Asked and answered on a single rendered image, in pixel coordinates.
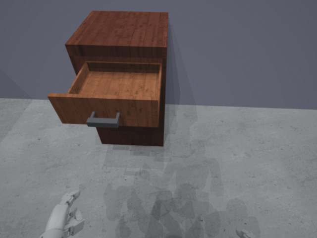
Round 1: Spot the robot left hand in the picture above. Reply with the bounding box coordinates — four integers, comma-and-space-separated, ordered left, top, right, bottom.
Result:
45, 189, 85, 238

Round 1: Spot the robot right hand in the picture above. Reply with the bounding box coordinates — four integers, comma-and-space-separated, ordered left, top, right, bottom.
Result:
236, 228, 256, 238

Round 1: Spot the cabinet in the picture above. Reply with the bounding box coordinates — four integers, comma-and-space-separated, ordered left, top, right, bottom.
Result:
65, 10, 168, 147

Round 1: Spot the handle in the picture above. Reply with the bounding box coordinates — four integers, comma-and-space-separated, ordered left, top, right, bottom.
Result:
86, 112, 120, 128

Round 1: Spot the drawer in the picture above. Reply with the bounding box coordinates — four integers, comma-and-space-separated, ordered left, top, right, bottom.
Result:
47, 61, 162, 127

